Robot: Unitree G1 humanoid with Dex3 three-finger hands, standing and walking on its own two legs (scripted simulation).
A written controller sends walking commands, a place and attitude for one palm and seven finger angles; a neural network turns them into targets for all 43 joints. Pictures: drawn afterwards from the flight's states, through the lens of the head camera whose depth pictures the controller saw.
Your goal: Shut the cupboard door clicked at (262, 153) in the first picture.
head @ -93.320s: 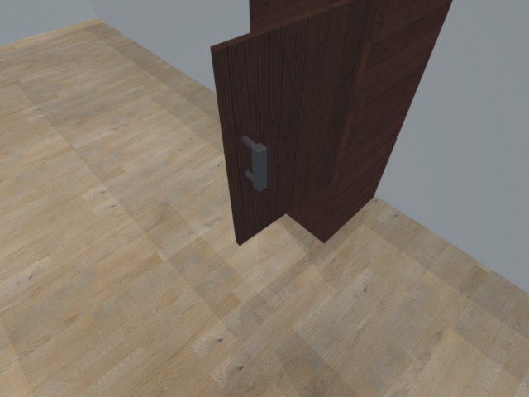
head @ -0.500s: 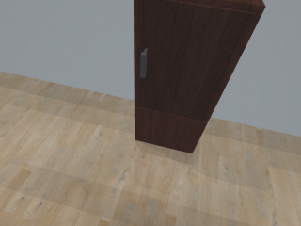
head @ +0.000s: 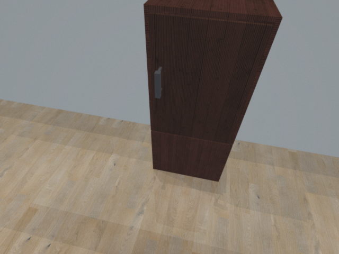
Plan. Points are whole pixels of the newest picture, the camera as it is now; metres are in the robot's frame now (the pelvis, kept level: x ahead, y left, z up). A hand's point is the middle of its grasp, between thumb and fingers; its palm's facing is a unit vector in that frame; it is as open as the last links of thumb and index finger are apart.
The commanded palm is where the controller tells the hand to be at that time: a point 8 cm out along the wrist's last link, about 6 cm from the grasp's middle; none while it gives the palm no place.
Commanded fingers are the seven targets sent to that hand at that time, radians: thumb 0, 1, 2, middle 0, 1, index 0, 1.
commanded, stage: let the arm hang, fingers relaxed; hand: left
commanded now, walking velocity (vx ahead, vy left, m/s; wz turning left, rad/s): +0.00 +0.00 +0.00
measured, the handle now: (159, 82) +0.77 +0.08 -0.01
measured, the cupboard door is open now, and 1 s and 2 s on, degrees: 0 0 0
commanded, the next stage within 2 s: look to check the result in 0.12 s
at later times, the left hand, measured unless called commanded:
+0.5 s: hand out of the picture -0.03 +0.16 -0.18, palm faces +0.04 -0.98 -0.17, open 7.4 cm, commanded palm none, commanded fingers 0.00 0.90 0.90 -0.20 -0.30 -0.20 -0.30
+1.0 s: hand out of the picture +0.00 +0.16 -0.18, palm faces +0.04 -0.99 -0.17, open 7.4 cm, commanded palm none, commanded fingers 0.00 0.90 0.90 -0.20 -0.30 -0.20 -0.30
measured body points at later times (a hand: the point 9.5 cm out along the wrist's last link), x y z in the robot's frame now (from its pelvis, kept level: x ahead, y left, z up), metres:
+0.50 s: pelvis +0.01 -0.01 +0.00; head +0.02 +0.00 +0.45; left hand -0.03 +0.21 -0.16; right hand +0.00 -0.22 -0.16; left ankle +0.07 +0.10 -0.74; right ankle -0.03 -0.12 -0.74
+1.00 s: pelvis +0.03 -0.01 +0.00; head +0.04 +0.00 +0.45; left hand +0.00 +0.21 -0.16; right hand +0.02 -0.22 -0.16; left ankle +0.07 +0.10 -0.74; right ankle -0.03 -0.12 -0.74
